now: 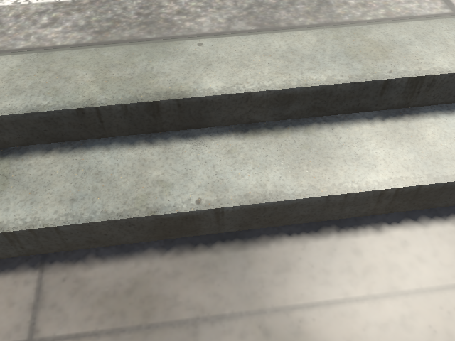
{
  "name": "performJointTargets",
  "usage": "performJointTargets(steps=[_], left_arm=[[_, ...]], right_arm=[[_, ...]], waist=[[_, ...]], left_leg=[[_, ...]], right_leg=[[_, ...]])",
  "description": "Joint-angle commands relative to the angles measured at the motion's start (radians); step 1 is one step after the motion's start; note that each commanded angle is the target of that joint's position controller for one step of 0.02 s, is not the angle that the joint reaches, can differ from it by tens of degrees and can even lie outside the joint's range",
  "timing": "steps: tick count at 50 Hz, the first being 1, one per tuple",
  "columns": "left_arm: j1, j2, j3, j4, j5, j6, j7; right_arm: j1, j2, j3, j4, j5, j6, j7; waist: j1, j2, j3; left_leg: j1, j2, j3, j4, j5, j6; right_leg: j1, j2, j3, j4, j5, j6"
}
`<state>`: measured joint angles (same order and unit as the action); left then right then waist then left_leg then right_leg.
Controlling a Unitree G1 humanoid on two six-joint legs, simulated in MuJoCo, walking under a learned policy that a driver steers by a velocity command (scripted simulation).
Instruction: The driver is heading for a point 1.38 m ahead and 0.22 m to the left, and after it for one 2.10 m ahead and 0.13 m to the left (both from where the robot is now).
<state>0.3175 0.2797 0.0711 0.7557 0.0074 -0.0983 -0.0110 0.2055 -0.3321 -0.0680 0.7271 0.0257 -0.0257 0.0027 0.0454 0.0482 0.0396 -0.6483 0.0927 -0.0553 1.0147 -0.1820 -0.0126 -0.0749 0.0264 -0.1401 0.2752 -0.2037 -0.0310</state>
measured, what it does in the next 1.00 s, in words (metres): walks ahead, turning left: left foot, then right foot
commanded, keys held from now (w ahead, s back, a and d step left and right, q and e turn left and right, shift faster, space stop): w+q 0.58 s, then w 0.20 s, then w+e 0.22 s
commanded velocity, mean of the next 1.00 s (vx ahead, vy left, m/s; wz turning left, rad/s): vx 0.50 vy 0.00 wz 0.39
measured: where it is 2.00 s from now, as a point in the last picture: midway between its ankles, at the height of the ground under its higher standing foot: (206, 159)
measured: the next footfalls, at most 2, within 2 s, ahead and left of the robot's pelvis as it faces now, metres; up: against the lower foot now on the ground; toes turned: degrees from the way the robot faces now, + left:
left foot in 0.24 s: +0.30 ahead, +0.15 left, +0.00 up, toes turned +11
right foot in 0.72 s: +0.61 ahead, +0.03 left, +0.00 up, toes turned +26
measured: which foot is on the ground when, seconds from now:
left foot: up 0.00-0.22, down 0.24-0.72, up 0.74-1.00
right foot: down 0.00-0.26, up 0.28-0.70, down 0.72-1.00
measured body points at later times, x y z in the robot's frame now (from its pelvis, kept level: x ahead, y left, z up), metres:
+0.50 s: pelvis +0.27 +0.07 +0.00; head +0.31 +0.10 +0.45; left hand +0.38 +0.38 -0.09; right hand +0.44 -0.18 -0.10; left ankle +0.26 +0.14 -0.75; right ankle +0.43 -0.09 -0.67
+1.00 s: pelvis +0.54 +0.10 +0.00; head +0.57 +0.10 +0.45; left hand +0.47 +0.37 -0.11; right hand +0.82 -0.04 -0.08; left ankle +0.55 +0.27 -0.70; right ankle +0.58 +0.01 -0.75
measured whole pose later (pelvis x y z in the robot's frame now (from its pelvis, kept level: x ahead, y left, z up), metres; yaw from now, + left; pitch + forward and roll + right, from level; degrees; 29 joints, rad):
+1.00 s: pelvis +0.54 +0.10 +0.00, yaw +22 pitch +1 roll +0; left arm 0.35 0.27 0.04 0.78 -0.01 -0.08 0.00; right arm 0.11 -0.28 -0.02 0.65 -0.02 -0.07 -0.01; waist 0.07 0.04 0.04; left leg -0.53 0.03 -0.06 0.80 -0.27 -0.04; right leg -0.18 0.06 0.05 0.31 -0.16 -0.05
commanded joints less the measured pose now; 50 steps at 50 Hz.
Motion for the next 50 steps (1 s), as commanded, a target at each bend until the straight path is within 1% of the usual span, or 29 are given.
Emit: performJointTargets(steps=[1,6,8,10,11,12,13,14,15,16,17,18,19,22,27,30,33,35,36,37,38,39,40,41,42,43,46,49,50], left_arm=[[-0.097,0.137,0.033,-0.065,-0.002,-0.021,0.008],[-0.029,0.189,0.049,-0.021,-0.023,0.0,0.015],[-0.014,0.212,0.056,-0.009,-0.032,0.017,0.017],[-0.013,0.245,0.064,-0.007,-0.038,0.035,0.024],[-0.02,0.25,0.063,-0.011,-0.041,0.045,0.027],[-0.02,0.229,0.052,-0.019,-0.038,0.046,0.032],[0.034,0.121,0.017,-0.053,0.0,0.037,0.03],[0.05,0.07,-0.013,-0.099,0.0,0.002,0.017],[-0.078,0.177,0.01,-0.115,-0.038,-0.024,0.003],[-0.13,0.18,0.007,-0.138,-0.054,-0.039,-0.001],[-0.125,0.163,0.003,-0.123,-0.033,-0.044,0.008],[-0.113,0.172,0.009,-0.113,-0.007,-0.039,0.014],[-0.095,0.174,0.012,-0.108,0.001,-0.027,0.012],[-0.099,0.135,0.001,-0.105,0.014,-0.004,0.013],[-0.293,0.083,-0.022,-0.151,0.006,-0.006,0.009],[-0.358,0.104,-0.019,-0.167,-0.011,-0.016,-0.004],[-0.335,0.134,-0.01,-0.161,-0.01,-0.026,-0.011],[-0.206,0.151,0.005,-0.124,0.0,-0.032,-0.008],[-0.136,0.182,0.017,-0.12,0.013,-0.039,0.001],[-0.016,0.25,0.031,-0.115,0.029,-0.039,0.007],[0.081,0.281,0.051,-0.05,0.018,-0.024,-0.007],[0.063,0.196,0.031,-0.06,-0.009,-0.022,-0.014],[0.009,0.151,0.016,-0.067,-0.012,-0.017,-0.012],[-0.039,0.13,0.003,-0.075,-0.005,-0.012,-0.011],[-0.063,0.122,-0.002,-0.073,-0.001,-0.008,-0.007],[-0.074,0.11,-0.01,-0.077,0.006,-0.009,-0.002],[-0.07,0.129,-0.005,-0.069,-0.009,-0.008,0.006],[-0.066,0.169,0.012,-0.07,-0.018,0.006,0.017],[-0.047,0.174,0.015,-0.068,-0.019,0.013,0.021]], right_arm=[[-0.009,0.0,0.01,-0.071,-0.004,-0.01,0.02],[-0.173,-0.007,0.017,-0.144,-0.001,-0.015,0.052],[-0.199,-0.026,0.01,-0.172,-0.003,-0.015,0.059],[-0.141,-0.067,-0.012,-0.179,-0.005,-0.007,0.06],[-0.026,-0.105,-0.035,-0.156,-0.002,-0.003,0.055],[0.148,-0.162,-0.07,-0.112,0.001,0.006,0.04],[0.231,-0.257,-0.092,-0.091,0.006,0.016,0.019],[0.197,-0.296,-0.088,-0.131,0.002,-0.006,0.026],[0.191,-0.2,-0.063,-0.134,-0.004,-0.024,0.033],[0.153,-0.168,-0.052,-0.126,-0.007,-0.036,0.033],[0.085,-0.146,-0.045,-0.13,-0.006,-0.041,0.033],[0.035,-0.116,-0.035,-0.14,-0.011,-0.043,0.029],[0.01,-0.107,-0.029,-0.15,-0.022,-0.043,0.025],[0.013,-0.125,-0.033,-0.131,-0.017,-0.049,0.008],[0.07,-0.149,-0.039,-0.094,-0.006,-0.038,-0.015],[0.118,-0.151,-0.041,-0.069,-0.004,-0.031,-0.019],[0.133,-0.121,-0.032,-0.05,-0.007,-0.028,-0.023],[0.112,-0.098,-0.022,-0.051,-0.013,-0.022,-0.022],[0.107,-0.061,-0.007,-0.058,-0.021,-0.026,-0.017],[0.184,-0.009,0.015,-0.074,-0.037,-0.034,-0.015],[0.267,-0.001,0.022,-0.076,-0.001,-0.044,-0.015],[0.205,-0.104,0.002,-0.063,0.015,-0.043,-0.017],[0.093,-0.131,-0.006,-0.083,0.006,-0.042,-0.018],[0.02,-0.116,0.0,-0.104,-0.016,-0.043,-0.017],[-0.016,-0.095,0.002,-0.121,-0.035,-0.05,-0.015],[-0.014,-0.071,0.008,-0.125,-0.042,-0.054,-0.014],[0.002,-0.005,0.032,-0.125,-0.05,-0.058,-0.013],[-0.075,0.028,0.049,-0.135,-0.046,-0.062,-0.008],[-0.101,0.015,0.046,-0.137,-0.039,-0.062,-0.007]], waist=[[-0.031,-0.099,0.04],[0.021,-0.072,0.08],[0.012,-0.081,0.067],[-0.039,-0.118,-0.01],[-0.108,-0.121,-0.079],[-0.196,-0.098,-0.17],[-0.17,0.108,-0.248],[-0.11,0.207,-0.408],[-0.177,0.063,-0.352],[-0.153,0.036,-0.213],[-0.098,-0.051,-0.136],[-0.063,-0.043,-0.102],[-0.037,-0.018,-0.092],[-0.024,-0.023,-0.074],[-0.095,0.018,-0.029],[-0.121,0.033,-0.029],[-0.105,0.069,-0.038],[-0.037,0.083,-0.079],[0.004,0.053,-0.148],[0.009,-0.108,-0.3],[-0.004,-0.381,-0.354],[0.02,-0.227,-0.251],[0.03,-0.153,-0.139],[0.014,-0.105,-0.073],[-0.005,-0.093,-0.034],[-0.025,-0.113,-0.039],[-0.051,-0.137,-0.073],[-0.037,-0.144,-0.083],[-0.025,-0.149,-0.086]], left_leg=[[-0.011,0.033,-0.023,-0.157,0.161,0.003],[-0.005,0.01,0.051,-0.348,0.197,0.046],[0.014,-0.021,0.09,-0.384,0.124,0.077],[0.139,-0.094,0.151,-0.387,0.016,0.119],[0.293,-0.14,0.171,-0.411,0.003,0.148],[0.565,-0.166,0.142,-0.458,0.044,0.187],[0.896,0.045,-0.216,-0.467,0.023,0.28],[1.078,0.242,-0.792,-0.655,-0.219,0.464],[1.042,0.226,-0.735,-0.734,-0.268,0.401],[0.902,0.193,-0.589,-0.747,-0.2,0.36],[0.75,0.147,-0.479,-0.743,-0.072,0.324],[0.645,0.114,-0.401,-0.751,0.059,0.308],[0.576,0.094,-0.366,-0.77,0.136,0.306],[0.46,0.063,-0.271,-0.796,0.295,0.315],[0.378,-0.024,-0.184,-0.779,0.172,0.238],[0.424,0.007,-0.238,-0.74,0.108,0.221],[0.525,0.059,-0.304,-0.656,0.127,0.199],[0.53,0.032,-0.301,-0.541,0.266,0.174],[0.503,-0.021,-0.26,-0.4,0.301,0.14],[0.313,-0.106,-0.198,-0.124,0.036,0.089],[0.015,-0.209,-0.112,0.148,-0.401,0.031],[-0.086,-0.148,-0.162,0.242,-0.37,0.032],[-0.107,-0.11,-0.128,0.249,-0.283,0.035],[-0.092,-0.071,-0.071,0.22,-0.225,0.031],[-0.062,-0.043,-0.06,0.161,-0.179,0.028],[-0.003,-0.03,-0.052,0.11,-0.155,0.022],[0.1,-0.053,0.005,-0.073,-0.172,-0.02],[0.221,-0.095,0.037,-0.28,-0.044,-0.047],[0.241,-0.107,0.034,-0.326,0.013,-0.052]], right_leg=[[-0.031,-0.271,0.094,-0.164,0.258,-0.154],[0.083,-0.3,0.002,-0.144,0.312,-0.124],[0.15,-0.31,-0.026,-0.078,0.479,-0.105],[0.192,-0.306,-0.056,0.091,0.818,-0.084],[0.165,-0.287,-0.077,0.26,0.909,-0.067],[0.024,-0.248,-0.095,0.495,0.821,-0.031],[-0.335,-0.154,-0.089,0.843,0.134,0.023],[-0.624,0.032,0.13,1.107,-0.423,0.057],[-0.727,-0.028,0.254,1.128,-0.344,0.041],[-0.742,-0.068,0.237,1.053,-0.245,0.021],[-0.683,-0.112,0.234,0.961,-0.176,0.023],[-0.615,-0.136,0.236,0.886,-0.134,0.032],[-0.556,-0.147,0.239,0.862,-0.108,0.042],[-0.51,-0.134,0.207,0.752,-0.05,0.09],[-0.433,-0.061,0.186,0.377,0.248,0.122],[-0.396,-0.035,0.201,0.267,0.29,0.111],[-0.374,-0.048,0.22,0.223,0.222,0.067],[-0.21,-0.027,0.178,0.177,0.163,0.017],[-0.069,-0.081,0.207,0.164,0.186,-0.027],[0.243,-0.267,0.433,0.21,0.26,-0.127],[0.419,-0.415,0.846,0.061,0.01,-0.267],[0.35,-0.403,0.876,0.006,-0.268,-0.236],[0.24,-0.362,0.754,-0.016,-0.276,-0.2],[0.128,-0.315,0.653,-0.037,-0.155,-0.194],[0.042,-0.285,0.596,-0.052,-0.024,-0.196],[-0.005,-0.248,0.54,-0.064,0.105,-0.188],[-0.069,-0.203,0.414,-0.058,0.41,-0.207],[-0.139,-0.168,0.355,-0.046,0.437,-0.192],[-0.137,-0.17,0.364,-0.04,0.424,-0.185]])
Keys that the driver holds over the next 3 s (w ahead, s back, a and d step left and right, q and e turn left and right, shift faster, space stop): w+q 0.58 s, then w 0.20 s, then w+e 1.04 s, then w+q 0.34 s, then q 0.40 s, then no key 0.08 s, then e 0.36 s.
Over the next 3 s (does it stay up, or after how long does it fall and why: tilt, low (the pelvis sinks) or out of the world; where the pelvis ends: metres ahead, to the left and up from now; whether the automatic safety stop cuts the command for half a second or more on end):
stays up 1.44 0.13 0.29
